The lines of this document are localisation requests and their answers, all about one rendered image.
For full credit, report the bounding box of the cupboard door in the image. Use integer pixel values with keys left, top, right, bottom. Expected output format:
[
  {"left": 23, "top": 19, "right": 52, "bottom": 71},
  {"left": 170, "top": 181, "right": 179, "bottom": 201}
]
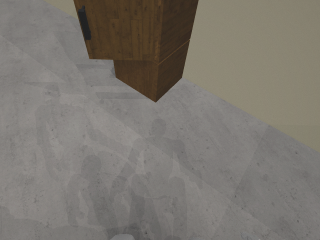
[{"left": 73, "top": 0, "right": 158, "bottom": 61}]

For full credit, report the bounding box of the handle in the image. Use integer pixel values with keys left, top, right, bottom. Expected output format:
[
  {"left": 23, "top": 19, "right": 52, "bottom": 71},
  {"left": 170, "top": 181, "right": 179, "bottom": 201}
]
[{"left": 78, "top": 5, "right": 91, "bottom": 40}]

